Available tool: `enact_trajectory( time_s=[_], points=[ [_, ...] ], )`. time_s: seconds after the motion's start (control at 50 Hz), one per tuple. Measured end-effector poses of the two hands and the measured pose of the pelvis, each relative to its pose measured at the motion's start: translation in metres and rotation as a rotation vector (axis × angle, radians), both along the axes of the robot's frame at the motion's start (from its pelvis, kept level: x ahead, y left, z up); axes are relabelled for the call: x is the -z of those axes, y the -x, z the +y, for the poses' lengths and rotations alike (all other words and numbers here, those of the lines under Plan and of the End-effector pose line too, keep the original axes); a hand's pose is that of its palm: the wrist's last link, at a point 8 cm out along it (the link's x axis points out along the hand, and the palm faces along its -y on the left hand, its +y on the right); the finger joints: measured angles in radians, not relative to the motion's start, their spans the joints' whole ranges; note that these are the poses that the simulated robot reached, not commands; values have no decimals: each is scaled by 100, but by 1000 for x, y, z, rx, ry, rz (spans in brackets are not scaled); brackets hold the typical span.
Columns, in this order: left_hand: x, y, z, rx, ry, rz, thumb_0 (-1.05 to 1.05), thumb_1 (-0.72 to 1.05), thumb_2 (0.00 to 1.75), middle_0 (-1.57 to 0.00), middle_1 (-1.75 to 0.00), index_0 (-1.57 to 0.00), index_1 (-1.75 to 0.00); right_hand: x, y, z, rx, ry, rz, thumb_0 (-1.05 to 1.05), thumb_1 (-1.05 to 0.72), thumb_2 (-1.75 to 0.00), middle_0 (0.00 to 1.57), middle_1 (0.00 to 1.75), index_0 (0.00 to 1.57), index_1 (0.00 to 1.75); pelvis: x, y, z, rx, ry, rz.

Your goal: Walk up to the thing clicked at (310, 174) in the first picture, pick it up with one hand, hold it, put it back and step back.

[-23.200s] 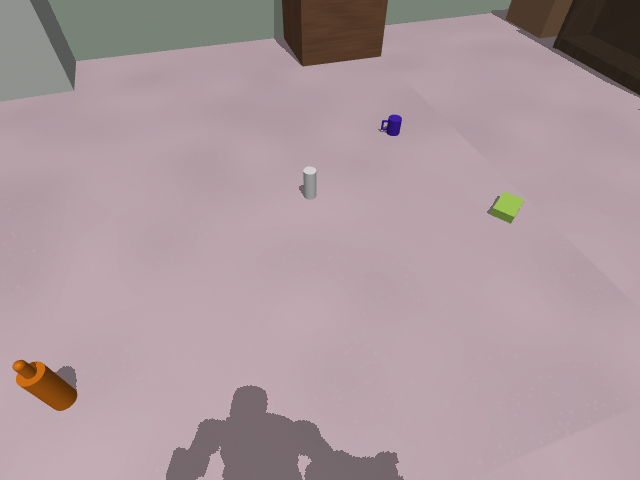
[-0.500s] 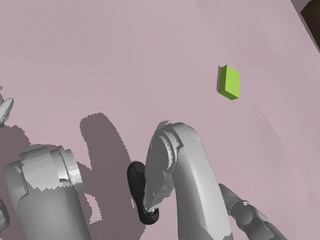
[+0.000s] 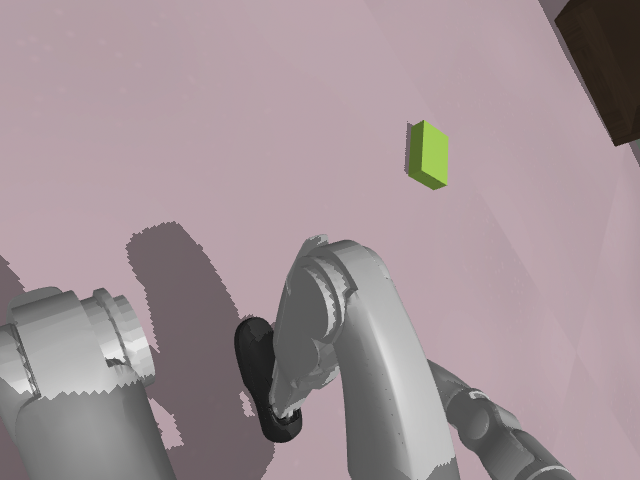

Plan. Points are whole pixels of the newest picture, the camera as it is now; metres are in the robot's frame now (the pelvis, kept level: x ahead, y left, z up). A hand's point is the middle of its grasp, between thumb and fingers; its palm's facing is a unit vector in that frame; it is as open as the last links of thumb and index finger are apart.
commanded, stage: lower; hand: left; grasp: from the side
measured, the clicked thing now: out of the picture +0.43 +0.28 -0.20
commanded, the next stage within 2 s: loosen in 0.06 s
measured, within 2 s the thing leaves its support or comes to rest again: rests again in 0.10 s
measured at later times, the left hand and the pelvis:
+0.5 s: hand out of the picture +0.43 +0.27 -0.18, palm faces +0.30 -0.95 +0.02, open 9.5 cm; pelvis +0.00 +0.00 +0.00, yaw -1 degrees
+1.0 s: hand out of the picture +0.43 +0.30 -0.16, palm faces +0.35 -0.94 +0.02, open 16.0 cm; pelvis +0.00 +0.00 +0.00, yaw -1 degrees
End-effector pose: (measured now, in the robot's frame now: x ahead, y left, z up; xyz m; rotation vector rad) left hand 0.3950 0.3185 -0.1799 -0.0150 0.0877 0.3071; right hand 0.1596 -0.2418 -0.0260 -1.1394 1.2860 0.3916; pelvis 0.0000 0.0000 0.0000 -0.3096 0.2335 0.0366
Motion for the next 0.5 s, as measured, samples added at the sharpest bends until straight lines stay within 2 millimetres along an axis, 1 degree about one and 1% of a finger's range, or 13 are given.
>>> enact_trajectory(
  time_s=[0.22, 0.28, 0.4, 0.5],
  points=[
    [7, 2, -1, 1, 1, 2, 0, -21, 115, -83, -105, -84, -107, -3, 0, 1, -14, 16, 3, 0, -91, -90, 21, 30, 20, 30, 1, 1, 1, 7, 7, -11],
    [9, 2, -1, 5, 4, -3, 0, -18, 111, -83, -103, -84, -105, -4, 0, 1, -17, 19, 4, 0, -91, -90, 21, 30, 20, 30, 1, 1, 2, 9, 10, -13],
    [7, 1, -1, -13, 17, -31, 0, -13, 90, -85, -93, -86, -94, -6, -1, 2, -22, 25, 1, 0, -92, -90, 21, 30, 20, 30, 1, 1, 2, 10, 13, -17],
    [-1, -3, 1, 3, 4, -53, 0, -17, 68, -80, -78, -81, -78, -7, -2, 3, -21, 23, -9, 0, -92, -90, 21, 30, 20, 30, 1, 1, 3, 11, 14, -17]
  ],
)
